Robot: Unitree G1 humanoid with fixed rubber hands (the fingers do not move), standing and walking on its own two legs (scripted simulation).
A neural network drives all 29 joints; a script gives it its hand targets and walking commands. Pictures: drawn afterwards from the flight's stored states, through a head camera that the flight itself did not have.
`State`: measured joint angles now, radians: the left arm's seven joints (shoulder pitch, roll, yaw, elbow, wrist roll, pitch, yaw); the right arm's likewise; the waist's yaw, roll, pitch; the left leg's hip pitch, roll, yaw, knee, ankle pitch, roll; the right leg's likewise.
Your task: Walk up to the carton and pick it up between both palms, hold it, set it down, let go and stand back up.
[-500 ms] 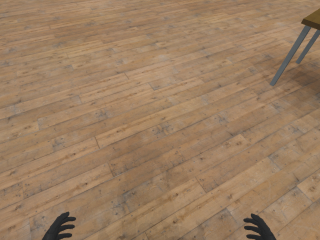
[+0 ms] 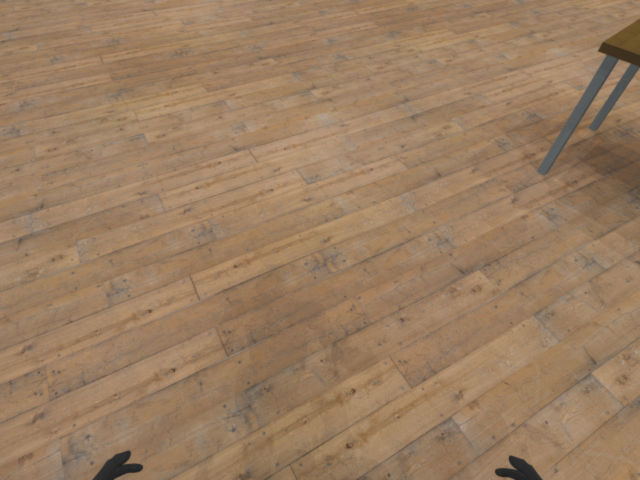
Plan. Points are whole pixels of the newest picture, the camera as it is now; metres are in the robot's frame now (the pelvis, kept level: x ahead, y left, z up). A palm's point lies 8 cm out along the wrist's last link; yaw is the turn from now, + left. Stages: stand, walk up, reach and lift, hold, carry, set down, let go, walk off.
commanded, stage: stand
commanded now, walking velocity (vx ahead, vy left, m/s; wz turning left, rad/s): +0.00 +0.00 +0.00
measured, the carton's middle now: out of the picture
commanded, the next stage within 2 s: walk up in 1.90 s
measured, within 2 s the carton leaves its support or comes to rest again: neither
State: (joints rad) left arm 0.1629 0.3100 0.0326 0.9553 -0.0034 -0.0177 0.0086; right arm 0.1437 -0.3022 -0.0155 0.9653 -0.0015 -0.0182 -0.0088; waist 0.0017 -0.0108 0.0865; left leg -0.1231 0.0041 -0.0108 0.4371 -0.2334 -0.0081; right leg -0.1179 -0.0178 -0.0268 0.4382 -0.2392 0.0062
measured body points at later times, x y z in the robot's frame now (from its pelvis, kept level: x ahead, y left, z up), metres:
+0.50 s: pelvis -0.01 +0.00 +0.00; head -0.01 +0.00 +0.45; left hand +0.07 +0.29 -0.13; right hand +0.08 -0.29 -0.13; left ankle +0.01 +0.12 -0.74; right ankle +0.00 -0.12 -0.74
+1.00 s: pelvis +0.00 +0.00 +0.00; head +0.00 +0.00 +0.45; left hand +0.07 +0.29 -0.13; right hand +0.07 -0.29 -0.13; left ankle +0.01 +0.12 -0.74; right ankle +0.00 -0.12 -0.74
